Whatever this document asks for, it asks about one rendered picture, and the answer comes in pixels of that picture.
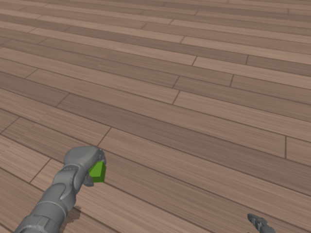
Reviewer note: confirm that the right robot hand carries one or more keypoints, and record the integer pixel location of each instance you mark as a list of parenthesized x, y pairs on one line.
[(260, 224)]

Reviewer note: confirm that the left robot arm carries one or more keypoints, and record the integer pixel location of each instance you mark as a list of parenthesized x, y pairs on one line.
[(52, 209)]

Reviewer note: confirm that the small box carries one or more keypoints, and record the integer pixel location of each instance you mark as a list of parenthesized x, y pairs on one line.
[(97, 172)]

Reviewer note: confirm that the left robot hand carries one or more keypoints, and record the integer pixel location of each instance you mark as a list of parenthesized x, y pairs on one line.
[(87, 156)]

